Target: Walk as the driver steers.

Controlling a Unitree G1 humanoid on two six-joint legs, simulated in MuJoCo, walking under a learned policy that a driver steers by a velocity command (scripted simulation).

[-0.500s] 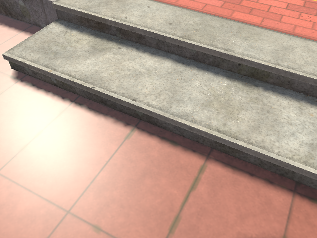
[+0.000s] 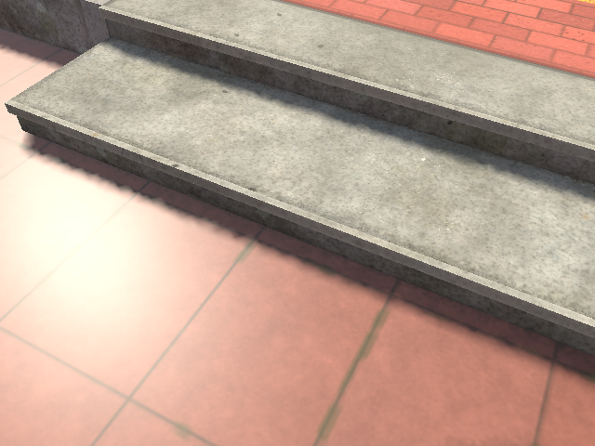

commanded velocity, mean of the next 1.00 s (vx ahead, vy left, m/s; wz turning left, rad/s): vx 0.55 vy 0.00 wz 0.00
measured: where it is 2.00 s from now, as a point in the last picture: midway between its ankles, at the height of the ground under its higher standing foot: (324, 175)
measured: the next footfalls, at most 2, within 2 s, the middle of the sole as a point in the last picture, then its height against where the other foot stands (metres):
right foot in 0.96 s outside the picture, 0.05 m lower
left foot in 1.36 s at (298, 305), level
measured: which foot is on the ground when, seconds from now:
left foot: down 0.00-0.96, up 0.98-1.00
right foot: down 0.00-0.44, up 0.46-0.94, down 0.96-1.00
